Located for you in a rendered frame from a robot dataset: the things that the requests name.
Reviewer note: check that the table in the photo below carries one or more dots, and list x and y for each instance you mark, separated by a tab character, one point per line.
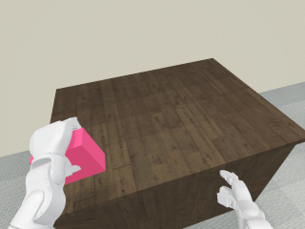
166	134

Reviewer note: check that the robot right forearm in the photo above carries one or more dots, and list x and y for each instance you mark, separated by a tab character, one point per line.
249	216

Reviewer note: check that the sponge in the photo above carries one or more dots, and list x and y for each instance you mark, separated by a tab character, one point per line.
84	152

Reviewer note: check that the robot left hand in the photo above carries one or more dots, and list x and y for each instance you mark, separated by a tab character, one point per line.
55	139

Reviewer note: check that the robot left forearm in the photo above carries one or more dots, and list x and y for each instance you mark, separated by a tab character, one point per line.
45	199

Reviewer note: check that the robot right hand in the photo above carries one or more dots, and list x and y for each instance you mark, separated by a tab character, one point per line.
229	197

